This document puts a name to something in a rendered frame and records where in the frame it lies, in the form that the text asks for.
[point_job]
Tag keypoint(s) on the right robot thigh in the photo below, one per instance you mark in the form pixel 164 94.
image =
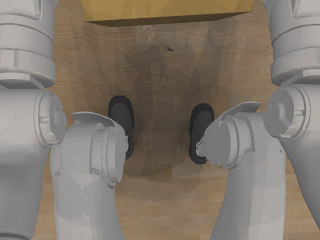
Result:
pixel 254 203

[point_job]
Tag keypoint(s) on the right robot upper arm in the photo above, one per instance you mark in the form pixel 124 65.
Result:
pixel 292 116

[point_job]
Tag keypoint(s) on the right robot forearm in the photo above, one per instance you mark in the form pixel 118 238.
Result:
pixel 294 27

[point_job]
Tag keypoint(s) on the left robot upper arm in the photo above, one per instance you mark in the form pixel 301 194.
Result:
pixel 31 122

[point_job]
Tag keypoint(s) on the left robot forearm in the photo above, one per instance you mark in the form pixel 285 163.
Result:
pixel 26 44

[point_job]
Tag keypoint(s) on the right robot foot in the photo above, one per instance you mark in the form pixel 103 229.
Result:
pixel 201 117

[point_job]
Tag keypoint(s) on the carton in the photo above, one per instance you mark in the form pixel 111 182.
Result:
pixel 120 13

